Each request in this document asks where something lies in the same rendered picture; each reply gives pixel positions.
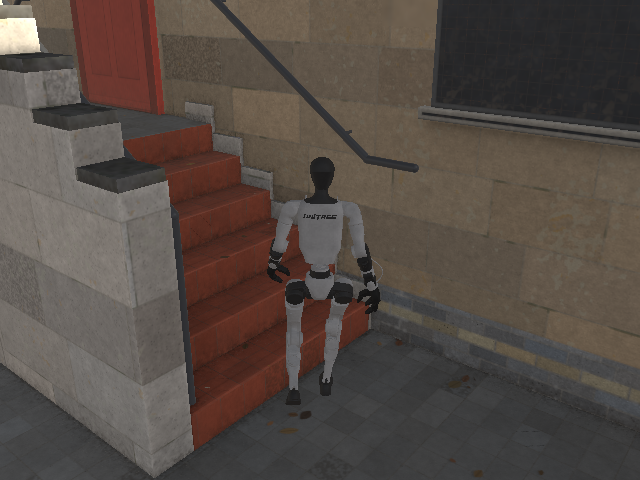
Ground stairs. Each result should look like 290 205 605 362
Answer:
123 124 369 451

